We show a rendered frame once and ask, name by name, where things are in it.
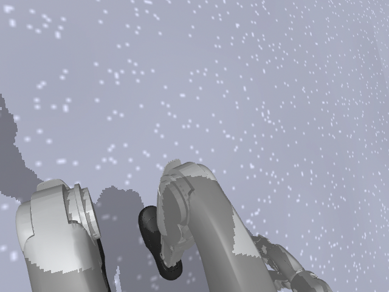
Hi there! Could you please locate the left robot foot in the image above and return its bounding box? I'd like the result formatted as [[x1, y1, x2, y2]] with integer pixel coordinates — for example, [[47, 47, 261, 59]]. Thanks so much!
[[97, 239, 111, 292]]

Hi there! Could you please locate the right robot arm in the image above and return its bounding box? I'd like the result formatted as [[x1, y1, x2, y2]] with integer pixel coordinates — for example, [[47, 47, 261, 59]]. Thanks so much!
[[291, 271, 332, 292]]

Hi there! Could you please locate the right robot foot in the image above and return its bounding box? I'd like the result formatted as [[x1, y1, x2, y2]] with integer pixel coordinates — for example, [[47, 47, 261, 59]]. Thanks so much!
[[138, 206, 182, 280]]

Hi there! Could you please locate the right robot hand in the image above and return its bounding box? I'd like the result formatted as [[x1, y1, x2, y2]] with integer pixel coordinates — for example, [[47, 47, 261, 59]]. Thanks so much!
[[251, 234, 305, 291]]

